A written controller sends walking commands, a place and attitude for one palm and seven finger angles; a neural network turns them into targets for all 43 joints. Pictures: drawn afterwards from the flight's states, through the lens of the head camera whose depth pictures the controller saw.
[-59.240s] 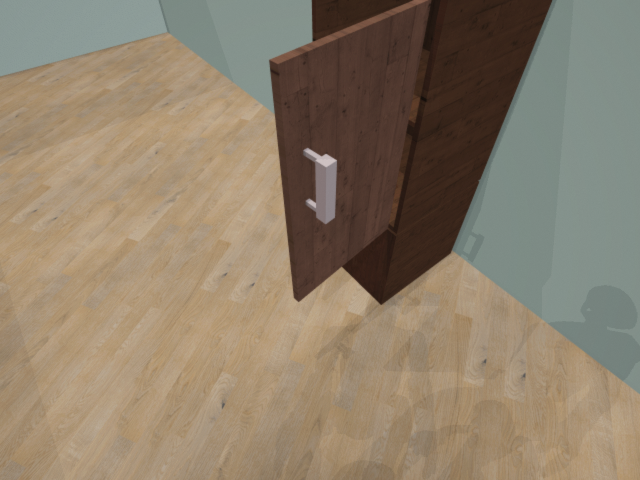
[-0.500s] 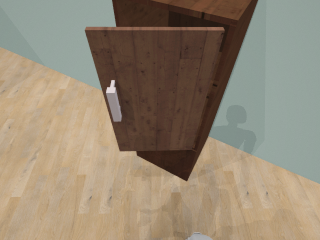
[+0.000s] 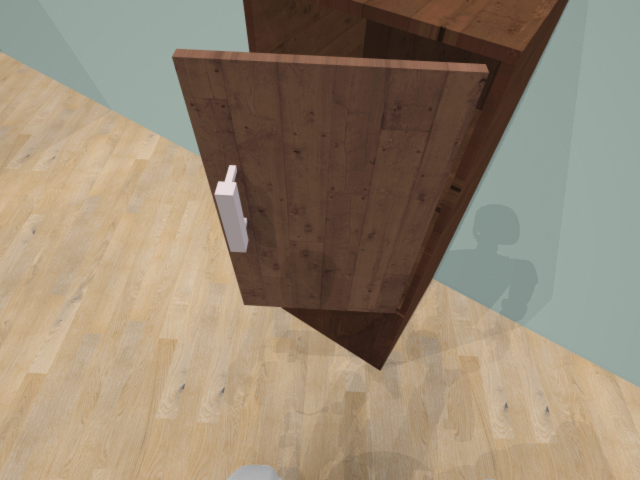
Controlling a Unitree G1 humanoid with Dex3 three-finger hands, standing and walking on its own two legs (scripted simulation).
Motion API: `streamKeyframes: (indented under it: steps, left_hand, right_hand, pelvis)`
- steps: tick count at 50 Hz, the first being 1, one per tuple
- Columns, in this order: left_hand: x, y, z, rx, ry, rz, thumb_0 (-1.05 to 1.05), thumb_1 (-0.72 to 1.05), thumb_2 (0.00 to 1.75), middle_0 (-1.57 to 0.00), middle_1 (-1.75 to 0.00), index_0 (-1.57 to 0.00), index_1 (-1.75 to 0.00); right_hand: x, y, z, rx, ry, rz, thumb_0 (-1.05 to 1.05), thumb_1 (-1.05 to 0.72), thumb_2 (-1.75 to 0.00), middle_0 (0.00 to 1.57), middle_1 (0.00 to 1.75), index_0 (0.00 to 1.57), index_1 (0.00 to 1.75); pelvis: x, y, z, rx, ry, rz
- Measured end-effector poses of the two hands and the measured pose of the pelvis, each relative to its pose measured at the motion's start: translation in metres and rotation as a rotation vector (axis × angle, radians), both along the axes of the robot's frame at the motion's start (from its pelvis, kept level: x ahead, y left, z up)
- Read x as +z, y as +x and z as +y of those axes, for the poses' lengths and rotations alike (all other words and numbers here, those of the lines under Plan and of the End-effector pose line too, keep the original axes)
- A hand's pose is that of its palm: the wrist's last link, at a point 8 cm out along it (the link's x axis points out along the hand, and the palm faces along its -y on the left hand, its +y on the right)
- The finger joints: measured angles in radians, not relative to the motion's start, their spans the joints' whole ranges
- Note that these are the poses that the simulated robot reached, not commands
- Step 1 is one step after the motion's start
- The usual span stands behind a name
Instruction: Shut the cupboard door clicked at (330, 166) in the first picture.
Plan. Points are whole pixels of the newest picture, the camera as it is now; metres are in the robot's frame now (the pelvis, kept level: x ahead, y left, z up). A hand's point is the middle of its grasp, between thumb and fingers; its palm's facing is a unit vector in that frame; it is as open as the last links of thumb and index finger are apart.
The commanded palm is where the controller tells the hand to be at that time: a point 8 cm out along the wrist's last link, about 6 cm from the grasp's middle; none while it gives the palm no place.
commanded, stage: come to a stop and stand still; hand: left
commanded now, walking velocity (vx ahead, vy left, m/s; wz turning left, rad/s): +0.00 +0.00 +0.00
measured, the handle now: (235, 209) +0.47 +0.18 +0.02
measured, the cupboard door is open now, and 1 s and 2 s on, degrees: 31 31 31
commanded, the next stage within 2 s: look again from close up in 0.82 s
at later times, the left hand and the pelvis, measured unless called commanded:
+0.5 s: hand out of the picture -0.03 +0.22 -0.17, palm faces -0.01 -0.98 -0.22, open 7.4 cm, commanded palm none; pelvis -0.04 +0.04 +0.00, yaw -1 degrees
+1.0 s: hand out of the picture -0.07 +0.19 -0.18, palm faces -0.01 -0.99 -0.15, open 7.4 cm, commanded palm none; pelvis -0.06 +0.03 +0.00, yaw +0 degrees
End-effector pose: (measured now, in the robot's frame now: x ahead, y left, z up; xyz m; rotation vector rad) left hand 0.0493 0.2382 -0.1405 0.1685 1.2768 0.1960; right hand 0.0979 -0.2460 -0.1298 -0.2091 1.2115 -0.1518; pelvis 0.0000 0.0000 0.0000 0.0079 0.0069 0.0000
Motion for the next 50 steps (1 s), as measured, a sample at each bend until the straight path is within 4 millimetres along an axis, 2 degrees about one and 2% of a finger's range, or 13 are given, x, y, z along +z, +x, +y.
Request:
streamKeyframes:
  steps: [3, 5, 11, 15, 20, 24, 31, 38, 45, 50]
  left_hand:
    - [-0.013, -0.014, 0.018, 0.014, -0.017, 0.013, 0.0, 0.91, 0.9, -0.2, -0.3, -0.2, -0.29]
    - [-0.02, -0.023, 0.03, 0.03, -0.028, 0.029, 0.0, 0.9, 0.9, -0.2, -0.3, -0.2, -0.29]
    - [-0.013, -0.047, 0.047, 0.052, -0.041, 0.078, 0.0, 0.91, 0.9, -0.2, -0.3, -0.2, -0.29]
    - [-0.007, -0.063, 0.051, 0.039, -0.033, 0.11, 0.0, 0.91, 0.9, -0.2, -0.3, -0.2, -0.29]
    - [-0.006, -0.076, 0.046, 0.005, -0.01, 0.134, 0.0, 0.91, 0.9, -0.2, -0.3, -0.2, -0.29]
    - [0.001, -0.082, 0.035, -0.024, -0.019, 0.141, 0.0, 0.91, 0.9, -0.2, -0.3, -0.2, -0.29]
    - [-0.003, -0.086, 0.014, -0.038, -0.055, 0.104, 0.0, 0.91, 0.9, -0.2, -0.3, -0.2, -0.29]
    - [-0.008, -0.102, 0.002, -0.034, -0.086, 0.131, 0.01, 0.92, 0.9, -0.2, -0.3, -0.2, -0.29]
    - [-0.009, -0.12, -0.005, -0.016, -0.102, 0.174, 0.0, 0.91, 0.9, -0.2, -0.3, -0.2, -0.29]
    - [-0.009, -0.126, -0.002, -0.033, -0.085, 0.159, 0.0, 0.91, 0.9, -0.2, -0.3, -0.2, -0.29]
  right_hand:
    - [0.003, 0.0, 0.014, 0.017, -0.023, -0.039, 0.01, -0.91, -0.9, 0.2, 0.3, 0.2, 0.3]
    - [0.005, -0.008, 0.026, 0.025, -0.036, -0.037, 0.01, -0.91, -0.9, 0.2, 0.3, 0.2, 0.3]
    - [0.01, -0.042, 0.057, 0.041, -0.026, 0.038, 0.01, -0.91, -0.9, 0.2, 0.3, 0.2, 0.3]
    - [0.005, -0.06, 0.063, 0.011, -0.009, 0.062, 0.01, -0.93, -0.9, 0.21, 0.3, 0.2, 0.3]
    - [-0.009, -0.086, 0.063, -0.045, 0.033, 0.085, 0.01, -0.92, -0.9, 0.21, 0.3, 0.2, 0.3]
    - [-0.012, -0.109, 0.06, -0.076, 0.049, 0.108, 0.01, -0.93, -0.9, 0.21, 0.3, 0.2, 0.3]
    - [-0.009, -0.155, 0.057, -0.097, 0.053, 0.185, 0.01, -0.92, -0.9, 0.2, 0.3, 0.2, 0.3]
    - [-0.005, -0.192, 0.056, -0.122, 0.045, 0.262, 0.01, -0.91, -0.9, 0.2, 0.3, 0.2, 0.3]
    - [-0.005, -0.207, 0.061, -0.131, 0.053, 0.299, 0.01, -0.91, -0.9, 0.2, 0.3, 0.2, 0.3]
    - [-0.013, -0.194, 0.066, -0.1, 0.075, 0.252, 0.01, -0.91, -0.9, 0.2, 0.3, 0.2, 0.3]
  pelvis:
    - [-0.007, -0.004, 0.015, 0.001, -0.017, -0.003]
    - [-0.009, -0.007, 0.024, 0.01, -0.017, -0.013]
    - [0.002, -0.014, 0.039, 0.007, -0.025, -0.016]
    - [0.004, -0.02, 0.044, -0.006, -0.018, -0.006]
    - [-0.001, -0.027, 0.043, -0.029, 0.012, 0.002]
    - [0.003, -0.034, 0.042, -0.023, -0.001, -0.012]
    - [0.005, -0.044, 0.034, -0.021, -0.001, -0.041]
    - [0.006, -0.052, 0.029, -0.02, -0.006, -0.041]
    - [0.006, -0.053, 0.028, -0.016, -0.008, -0.036]
    - [0.001, -0.057, 0.033, -0.009, -0.029, -0.03]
